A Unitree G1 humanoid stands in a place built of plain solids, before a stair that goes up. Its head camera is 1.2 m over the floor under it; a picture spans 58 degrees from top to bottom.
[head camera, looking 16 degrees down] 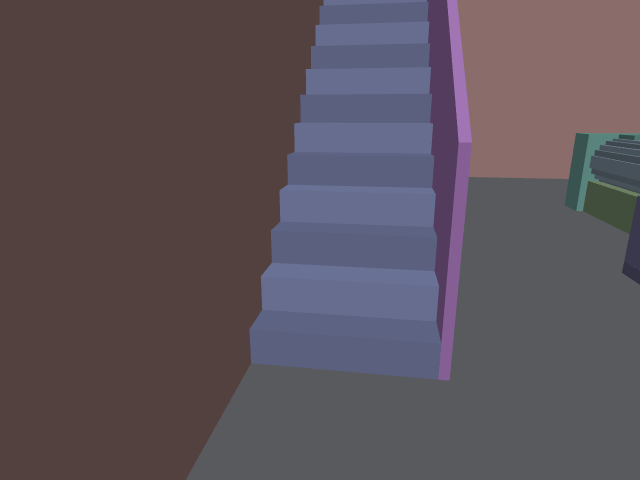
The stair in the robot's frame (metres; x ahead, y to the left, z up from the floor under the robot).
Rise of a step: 0.19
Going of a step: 0.22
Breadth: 0.92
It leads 9 degrees to the right of straight ahead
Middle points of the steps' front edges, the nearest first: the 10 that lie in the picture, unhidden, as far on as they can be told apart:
1.86 -0.11 0.19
2.08 -0.14 0.38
2.30 -0.17 0.58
2.52 -0.21 0.77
2.75 -0.24 0.96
2.97 -0.28 1.15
3.19 -0.31 1.35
3.41 -0.35 1.54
3.63 -0.38 1.73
3.86 -0.42 1.92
